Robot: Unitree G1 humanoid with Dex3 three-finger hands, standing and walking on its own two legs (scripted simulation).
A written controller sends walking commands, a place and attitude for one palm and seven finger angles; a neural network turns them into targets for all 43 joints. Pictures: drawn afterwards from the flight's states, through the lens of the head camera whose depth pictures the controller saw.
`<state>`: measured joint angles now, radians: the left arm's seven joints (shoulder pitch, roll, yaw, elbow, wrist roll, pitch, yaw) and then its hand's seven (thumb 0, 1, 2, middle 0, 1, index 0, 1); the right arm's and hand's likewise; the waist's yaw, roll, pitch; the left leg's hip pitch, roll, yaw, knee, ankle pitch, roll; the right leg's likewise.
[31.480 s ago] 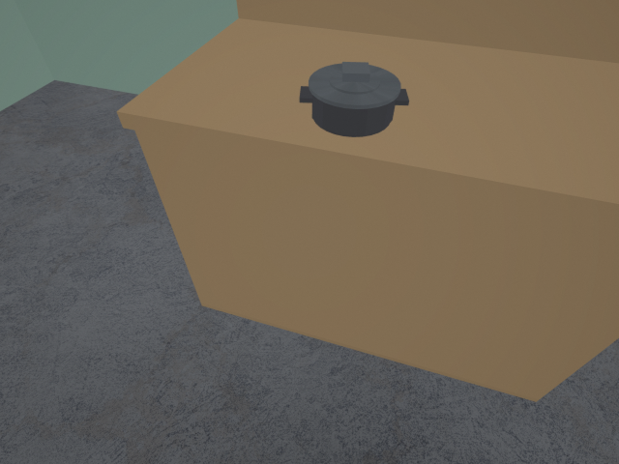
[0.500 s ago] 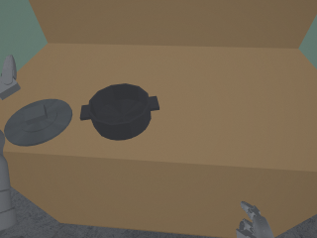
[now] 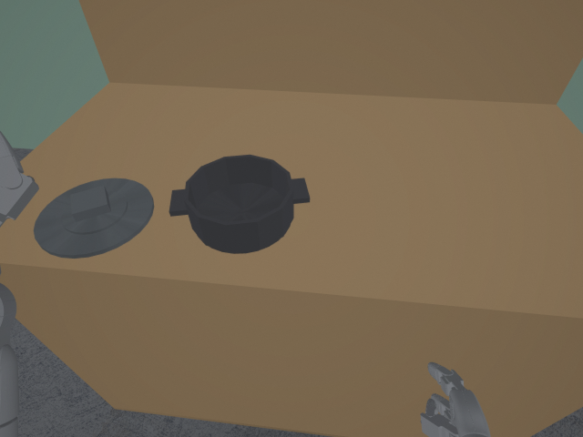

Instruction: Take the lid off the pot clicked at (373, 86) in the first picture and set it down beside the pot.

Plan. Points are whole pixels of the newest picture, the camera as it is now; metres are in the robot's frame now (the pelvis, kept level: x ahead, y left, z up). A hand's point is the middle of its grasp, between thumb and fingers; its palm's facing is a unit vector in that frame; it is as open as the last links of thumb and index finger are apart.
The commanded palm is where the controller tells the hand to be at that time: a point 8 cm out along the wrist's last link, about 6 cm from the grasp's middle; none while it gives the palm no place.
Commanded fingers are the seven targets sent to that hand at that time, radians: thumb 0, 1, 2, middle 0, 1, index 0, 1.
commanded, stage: draw the hand back to the body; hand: left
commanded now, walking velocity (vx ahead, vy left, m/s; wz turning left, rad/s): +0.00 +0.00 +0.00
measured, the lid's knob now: (90, 203) +0.41 +0.39 +0.09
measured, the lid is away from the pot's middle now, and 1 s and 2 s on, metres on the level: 0.25 0.25 0.25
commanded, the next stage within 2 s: step back with the hand held close in 0.52 s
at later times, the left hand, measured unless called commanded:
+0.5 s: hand (12, 247) +0.17 +0.24 +0.28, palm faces +0.51 -0.81 -0.29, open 7.4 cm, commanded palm +0.12 +0.28 +0.27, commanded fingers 0.00 0.90 0.90 -0.20 -0.30 -0.20 -0.30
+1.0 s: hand (25, 280) +0.16 +0.24 +0.25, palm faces +0.38 -0.80 -0.47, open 7.4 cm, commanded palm +0.09 +0.30 +0.27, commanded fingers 0.00 0.90 0.90 -0.20 -0.30 -0.20 -0.30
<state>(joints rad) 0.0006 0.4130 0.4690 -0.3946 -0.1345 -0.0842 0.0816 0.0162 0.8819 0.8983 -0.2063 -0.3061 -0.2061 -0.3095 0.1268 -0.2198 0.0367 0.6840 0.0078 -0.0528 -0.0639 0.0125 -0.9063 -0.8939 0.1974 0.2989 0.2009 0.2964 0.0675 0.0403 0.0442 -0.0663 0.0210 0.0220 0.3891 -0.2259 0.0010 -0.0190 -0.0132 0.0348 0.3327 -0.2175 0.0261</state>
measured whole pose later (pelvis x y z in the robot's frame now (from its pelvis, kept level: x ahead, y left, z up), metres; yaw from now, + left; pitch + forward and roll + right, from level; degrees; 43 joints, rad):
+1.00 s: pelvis -0.05 +0.02 -0.01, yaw -1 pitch -1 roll -1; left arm 0.43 0.52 0.53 -0.81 -0.09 -0.19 0.10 0.02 0.89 0.90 -0.21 -0.30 -0.21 -0.31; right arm 0.18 -0.22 0.00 0.53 0.03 0.02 -0.05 0.01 -0.91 -0.89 0.20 0.30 0.20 0.30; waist -0.02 -0.04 0.06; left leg -0.30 0.01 0.04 0.52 -0.21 0.04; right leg -0.25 -0.03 0.06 0.45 -0.19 0.06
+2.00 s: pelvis -0.25 +0.04 -0.01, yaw -2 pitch +0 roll -1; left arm 0.55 0.54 0.59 -0.88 -0.10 -0.16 0.14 0.02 0.89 0.90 -0.21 -0.30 -0.21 -0.31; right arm 0.23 -0.15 0.00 0.55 0.01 -0.10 -0.01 0.01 -0.91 -0.89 0.20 0.30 0.20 0.30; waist -0.04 -0.04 0.01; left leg -0.41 0.03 0.02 0.50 -0.13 0.01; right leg -0.32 0.04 -0.02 0.66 -0.45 -0.01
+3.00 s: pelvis -0.31 +0.05 -0.03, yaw +6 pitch -1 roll -1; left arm 0.29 0.19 0.05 0.94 0.00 0.06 0.03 -0.05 1.04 0.89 -0.21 -0.30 -0.20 -0.30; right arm 0.36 -0.19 -0.04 0.92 -0.03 0.02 -0.01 0.01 -0.91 -0.89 0.19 0.30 0.20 0.30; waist -0.03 -0.03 0.07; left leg -0.34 0.02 -0.03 0.70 -0.34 -0.02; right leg -0.33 0.02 0.07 0.72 -0.38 0.00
